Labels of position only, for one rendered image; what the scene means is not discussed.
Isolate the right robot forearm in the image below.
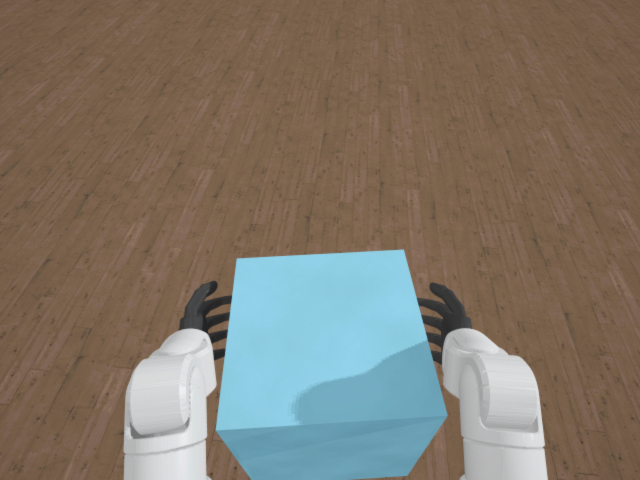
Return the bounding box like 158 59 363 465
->
442 328 548 480

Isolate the left robot forearm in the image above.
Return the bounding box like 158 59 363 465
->
124 329 217 480

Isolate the robot right hand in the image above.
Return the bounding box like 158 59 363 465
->
417 282 472 365

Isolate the robot left hand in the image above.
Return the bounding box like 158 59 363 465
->
178 281 232 360

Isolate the carton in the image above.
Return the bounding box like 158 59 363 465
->
216 250 448 480

